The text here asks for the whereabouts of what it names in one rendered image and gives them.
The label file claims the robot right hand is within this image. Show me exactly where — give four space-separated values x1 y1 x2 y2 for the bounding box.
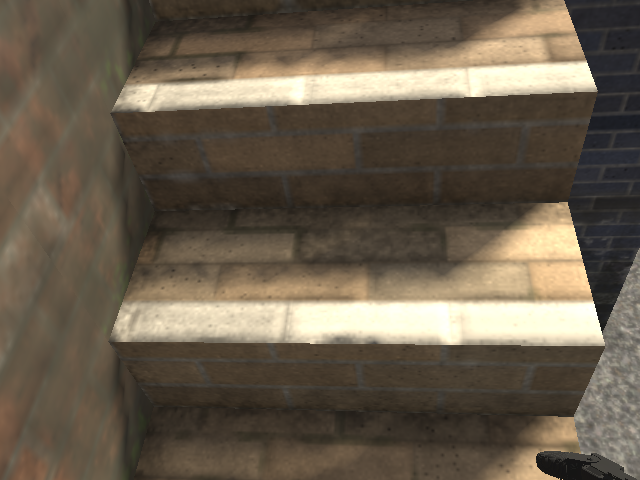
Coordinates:
536 451 637 480

